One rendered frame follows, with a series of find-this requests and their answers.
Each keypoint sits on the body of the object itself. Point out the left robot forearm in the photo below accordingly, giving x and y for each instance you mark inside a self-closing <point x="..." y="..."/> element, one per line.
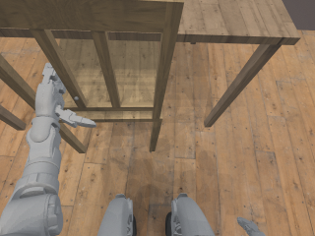
<point x="40" y="175"/>

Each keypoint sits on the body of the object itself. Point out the left robot upper arm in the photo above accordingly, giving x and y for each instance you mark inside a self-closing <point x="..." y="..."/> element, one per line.
<point x="39" y="215"/>

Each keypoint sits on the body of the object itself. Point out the chair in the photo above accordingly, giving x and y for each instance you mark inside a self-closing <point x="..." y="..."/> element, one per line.
<point x="115" y="80"/>

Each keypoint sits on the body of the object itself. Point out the robot right hand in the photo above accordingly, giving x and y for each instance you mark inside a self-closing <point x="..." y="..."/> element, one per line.
<point x="249" y="226"/>

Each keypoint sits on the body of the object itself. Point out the table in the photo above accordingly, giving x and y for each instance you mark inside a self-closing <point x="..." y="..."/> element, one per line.
<point x="264" y="22"/>

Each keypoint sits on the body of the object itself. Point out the robot left hand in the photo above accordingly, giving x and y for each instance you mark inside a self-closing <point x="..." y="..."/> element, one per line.
<point x="49" y="93"/>

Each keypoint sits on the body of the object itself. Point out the robot left shin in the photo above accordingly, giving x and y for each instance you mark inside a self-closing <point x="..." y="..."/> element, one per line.
<point x="129" y="226"/>

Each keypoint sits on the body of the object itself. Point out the robot left thigh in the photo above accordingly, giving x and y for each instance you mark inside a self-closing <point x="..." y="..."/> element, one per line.
<point x="118" y="215"/>

